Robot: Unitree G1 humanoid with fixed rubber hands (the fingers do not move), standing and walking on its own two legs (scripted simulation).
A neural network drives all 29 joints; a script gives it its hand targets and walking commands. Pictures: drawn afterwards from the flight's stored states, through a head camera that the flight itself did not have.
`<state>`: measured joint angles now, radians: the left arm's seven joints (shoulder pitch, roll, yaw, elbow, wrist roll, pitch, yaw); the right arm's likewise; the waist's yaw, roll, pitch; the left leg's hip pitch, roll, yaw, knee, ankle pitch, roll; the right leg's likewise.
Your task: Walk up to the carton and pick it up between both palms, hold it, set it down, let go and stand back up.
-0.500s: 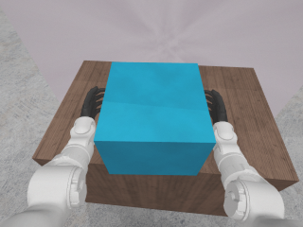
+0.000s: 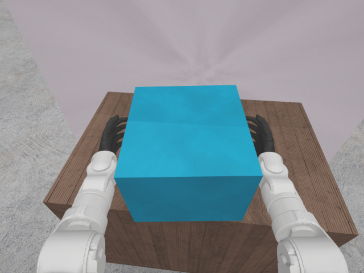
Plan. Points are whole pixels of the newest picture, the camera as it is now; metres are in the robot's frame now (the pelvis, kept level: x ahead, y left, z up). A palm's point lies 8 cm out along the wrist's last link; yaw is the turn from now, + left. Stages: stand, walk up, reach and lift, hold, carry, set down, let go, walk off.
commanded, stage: reach and lift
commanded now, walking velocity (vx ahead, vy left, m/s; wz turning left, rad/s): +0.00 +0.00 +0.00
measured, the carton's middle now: (186, 151) +0.42 -0.03 +0.04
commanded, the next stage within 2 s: hold in 1.70 s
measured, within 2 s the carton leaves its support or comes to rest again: neither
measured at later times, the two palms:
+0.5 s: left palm (96, 151) +0.36 +0.17 +0.13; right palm (270, 150) +0.34 -0.20 +0.12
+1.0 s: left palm (88, 149) +0.34 +0.17 +0.16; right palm (272, 146) +0.33 -0.19 +0.14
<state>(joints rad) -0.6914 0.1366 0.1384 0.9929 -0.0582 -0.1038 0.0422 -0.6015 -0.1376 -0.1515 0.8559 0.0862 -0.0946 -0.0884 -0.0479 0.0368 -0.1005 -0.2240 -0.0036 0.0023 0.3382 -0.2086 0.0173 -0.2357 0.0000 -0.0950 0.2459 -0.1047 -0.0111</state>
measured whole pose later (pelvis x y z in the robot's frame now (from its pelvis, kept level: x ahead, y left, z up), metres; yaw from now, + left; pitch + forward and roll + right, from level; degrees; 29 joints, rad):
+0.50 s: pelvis -0.02 +0.00 +0.00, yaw +0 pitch -2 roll -1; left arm -0.55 0.05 0.25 0.41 0.14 0.35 -0.02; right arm -0.53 -0.12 -0.15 0.63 0.08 0.10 -0.06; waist -0.05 -0.03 -0.02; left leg -0.09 -0.01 -0.01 0.30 -0.18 0.02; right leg -0.11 0.00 -0.08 0.23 -0.09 -0.01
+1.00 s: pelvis -0.02 +0.00 +0.00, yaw +1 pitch -4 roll -1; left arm -0.49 0.05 0.26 0.17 0.17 0.52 -0.07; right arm -0.50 -0.12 -0.11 0.48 0.12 0.20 -0.07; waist -0.07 -0.04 -0.01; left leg -0.06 -0.01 -0.01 0.31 -0.19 0.01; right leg -0.08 0.00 -0.08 0.24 -0.10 -0.01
